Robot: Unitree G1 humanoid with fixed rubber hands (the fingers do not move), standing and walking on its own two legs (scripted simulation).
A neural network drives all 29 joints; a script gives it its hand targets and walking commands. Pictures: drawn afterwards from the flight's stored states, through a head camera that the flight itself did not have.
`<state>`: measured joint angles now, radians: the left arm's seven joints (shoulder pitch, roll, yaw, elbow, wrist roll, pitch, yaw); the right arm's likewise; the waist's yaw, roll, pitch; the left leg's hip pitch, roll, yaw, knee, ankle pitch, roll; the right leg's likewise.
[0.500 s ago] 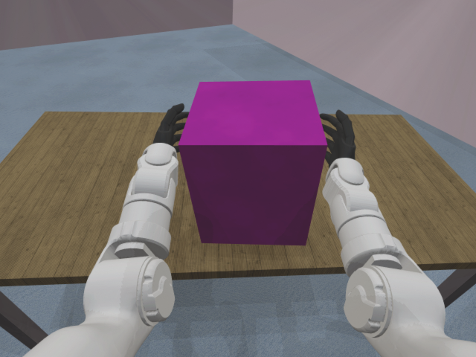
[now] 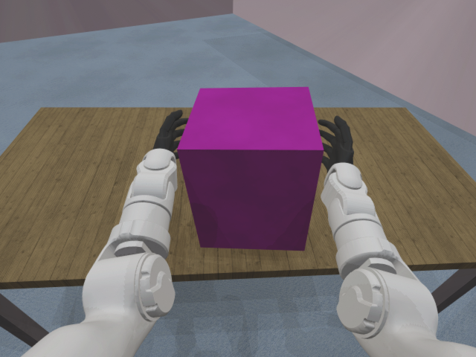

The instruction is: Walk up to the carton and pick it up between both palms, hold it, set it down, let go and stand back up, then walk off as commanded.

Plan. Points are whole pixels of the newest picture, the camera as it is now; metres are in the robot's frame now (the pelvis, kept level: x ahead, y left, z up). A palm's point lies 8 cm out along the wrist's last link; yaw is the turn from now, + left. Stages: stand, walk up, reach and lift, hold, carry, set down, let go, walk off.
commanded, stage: set down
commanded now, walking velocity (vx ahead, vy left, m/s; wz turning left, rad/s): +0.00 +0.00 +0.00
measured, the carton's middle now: (252, 170) +0.46 +0.00 +0.10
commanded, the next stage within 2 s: none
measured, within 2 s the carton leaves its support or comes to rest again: neither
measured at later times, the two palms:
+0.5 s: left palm (169, 160) +0.44 +0.15 +0.13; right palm (334, 169) +0.42 -0.15 +0.14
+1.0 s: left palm (170, 165) +0.44 +0.15 +0.11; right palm (331, 176) +0.42 -0.14 +0.12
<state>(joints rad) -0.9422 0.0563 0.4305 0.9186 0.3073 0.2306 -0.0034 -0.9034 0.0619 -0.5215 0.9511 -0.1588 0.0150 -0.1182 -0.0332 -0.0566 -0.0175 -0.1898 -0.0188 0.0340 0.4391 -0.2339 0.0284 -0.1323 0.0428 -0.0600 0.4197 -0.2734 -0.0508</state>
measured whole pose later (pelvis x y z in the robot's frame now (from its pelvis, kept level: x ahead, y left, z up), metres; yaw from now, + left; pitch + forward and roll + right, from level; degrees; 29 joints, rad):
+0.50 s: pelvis +0.01 +0.00 +0.00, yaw +0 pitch +0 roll +0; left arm -0.94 0.06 0.45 0.95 0.31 0.18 -0.01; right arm -0.89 0.12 -0.65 0.89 -0.27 0.02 -0.07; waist -0.03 -0.08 0.02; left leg -0.19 -0.02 0.03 0.44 -0.24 0.03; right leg -0.13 0.04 -0.06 0.42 -0.28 -0.05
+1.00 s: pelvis +0.01 +0.00 +0.00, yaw +0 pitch +0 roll +0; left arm -0.92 0.06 0.49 0.99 0.31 0.10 -0.03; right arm -0.86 0.16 -0.69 0.85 -0.34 -0.03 -0.07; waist -0.03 -0.06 0.04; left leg -0.19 -0.02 0.03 0.44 -0.25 0.03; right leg -0.13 0.04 -0.06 0.42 -0.29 -0.05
